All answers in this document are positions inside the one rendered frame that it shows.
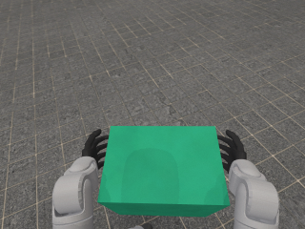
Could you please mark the carton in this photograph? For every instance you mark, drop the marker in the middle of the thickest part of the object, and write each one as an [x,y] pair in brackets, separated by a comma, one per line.
[169,171]

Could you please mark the robot right forearm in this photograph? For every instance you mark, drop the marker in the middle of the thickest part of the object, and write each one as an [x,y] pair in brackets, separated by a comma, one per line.
[257,201]

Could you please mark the right robot hand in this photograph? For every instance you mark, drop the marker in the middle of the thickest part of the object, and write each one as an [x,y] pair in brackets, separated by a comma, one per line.
[235,152]

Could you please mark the left robot hand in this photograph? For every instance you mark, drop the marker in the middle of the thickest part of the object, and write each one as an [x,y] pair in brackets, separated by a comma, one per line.
[91,149]

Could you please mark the robot left forearm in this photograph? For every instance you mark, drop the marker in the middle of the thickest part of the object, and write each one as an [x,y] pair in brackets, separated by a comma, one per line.
[72,195]

